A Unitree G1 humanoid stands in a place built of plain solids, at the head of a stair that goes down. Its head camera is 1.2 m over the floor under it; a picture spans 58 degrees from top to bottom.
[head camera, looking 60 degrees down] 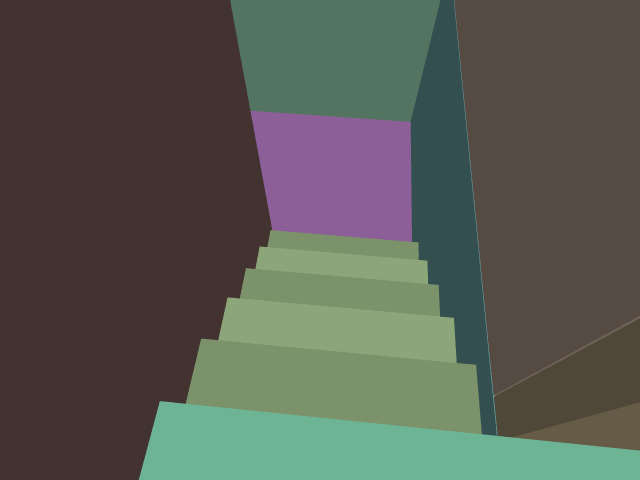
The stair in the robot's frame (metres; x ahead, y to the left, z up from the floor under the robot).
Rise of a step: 0.21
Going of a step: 0.24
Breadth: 0.91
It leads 6 degrees to the right of straight ahead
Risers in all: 6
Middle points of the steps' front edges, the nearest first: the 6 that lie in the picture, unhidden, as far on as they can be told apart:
0.16 -0.03 0.00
0.39 -0.05 -0.21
0.63 -0.08 -0.43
0.87 -0.10 -0.64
1.10 -0.12 -0.86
1.34 -0.15 -1.07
